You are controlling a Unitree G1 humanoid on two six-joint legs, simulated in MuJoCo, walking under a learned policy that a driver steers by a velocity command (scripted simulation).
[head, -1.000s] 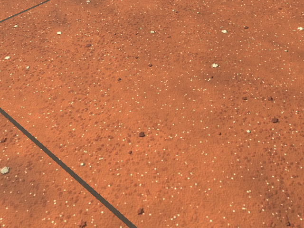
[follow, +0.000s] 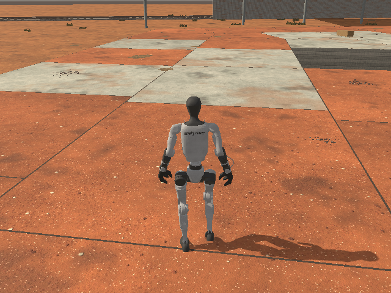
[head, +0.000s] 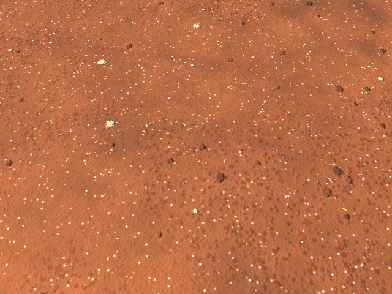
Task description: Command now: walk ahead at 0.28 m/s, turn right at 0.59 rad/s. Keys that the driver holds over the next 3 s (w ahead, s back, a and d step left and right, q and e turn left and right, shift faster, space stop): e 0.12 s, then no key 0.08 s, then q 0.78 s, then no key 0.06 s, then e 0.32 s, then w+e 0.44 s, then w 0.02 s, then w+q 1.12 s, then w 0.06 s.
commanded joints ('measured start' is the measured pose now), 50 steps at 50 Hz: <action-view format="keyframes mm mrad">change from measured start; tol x16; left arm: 1 40 -14 -13 -59 -4 6 -15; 50 -94 38 -11 -44 -28 47 67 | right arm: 1 -10 -86 -10 -45 4 -14 -1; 13 218 -1 29 -49 33 59 -9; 40 -67 -148 -40 -118 6 129 -15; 50 61 -186 -61 -114 2 124 -14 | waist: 1 44 152 -49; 10 5 151 -73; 13 29 -222 -351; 14 87 -73 -446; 18 -17 -53 -118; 32 -29 -45 -112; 35 -30 386 26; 38 28 158 58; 50 -36 176 -83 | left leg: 1 44 272 -90 -111 702 121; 11 96 241 21 264 593 47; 12 -18 192 47 444 350 9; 13 -292 63 42 743 -454 -39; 14 -218 55 -126 766 -486 -44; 32 -17 26 -50 279 -196 11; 34 49 145 -300 -55 -181 60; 35 10 414 -730 -178 -107 161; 42 72 195 -418 -49 334 162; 50 147 200 -528 -6 319 194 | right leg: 1 -23 -26 -12 -89 100 17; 10 228 38 -91 -542 115 -45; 11 343 61 -83 -654 199 -60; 13 829 -433 405 -614 1065 -277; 18 385 -249 113 -810 670 -175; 30 318 -288 26 -834 72 -182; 33 218 -252 -55 -720 -7 -85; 35 -96 34 -199 -350 -316 71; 41 -4 21 -12 -31 -41 70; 50 13 30 14 -262 -108 92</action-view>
